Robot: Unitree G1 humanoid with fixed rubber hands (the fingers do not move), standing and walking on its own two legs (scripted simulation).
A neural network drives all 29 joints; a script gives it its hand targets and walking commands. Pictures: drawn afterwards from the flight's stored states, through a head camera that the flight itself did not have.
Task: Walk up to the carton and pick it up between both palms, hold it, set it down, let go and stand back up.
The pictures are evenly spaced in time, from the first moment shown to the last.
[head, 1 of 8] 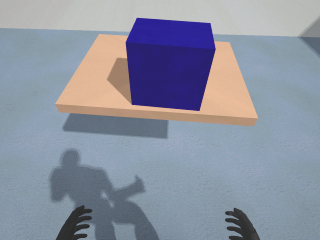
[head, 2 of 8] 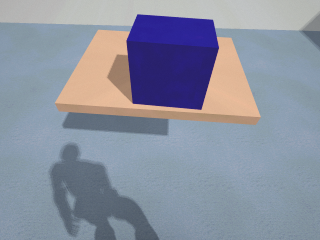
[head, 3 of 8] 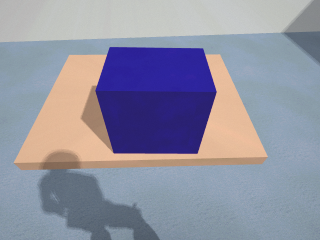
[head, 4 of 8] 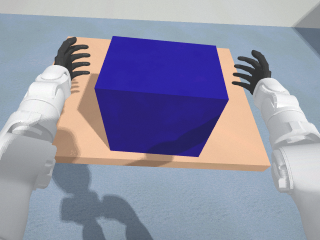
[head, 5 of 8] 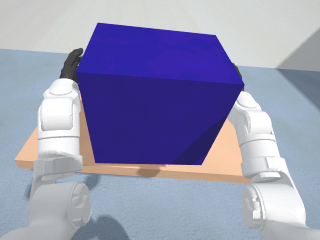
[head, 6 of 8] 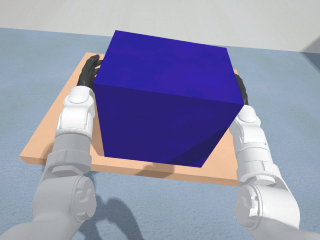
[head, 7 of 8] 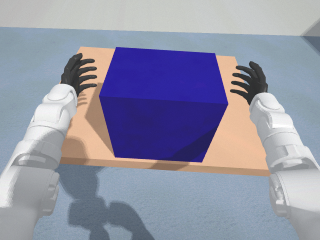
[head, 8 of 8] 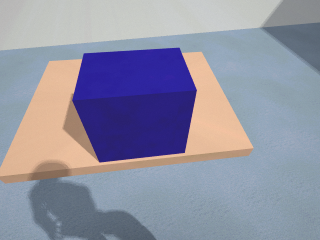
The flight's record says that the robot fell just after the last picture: no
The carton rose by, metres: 0.24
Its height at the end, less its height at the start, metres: +0.00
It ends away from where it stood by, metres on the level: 0.01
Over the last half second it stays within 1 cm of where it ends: yes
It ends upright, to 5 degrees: yes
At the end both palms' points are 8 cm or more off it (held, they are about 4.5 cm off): yes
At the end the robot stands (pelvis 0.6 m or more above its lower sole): yes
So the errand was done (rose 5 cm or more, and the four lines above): yes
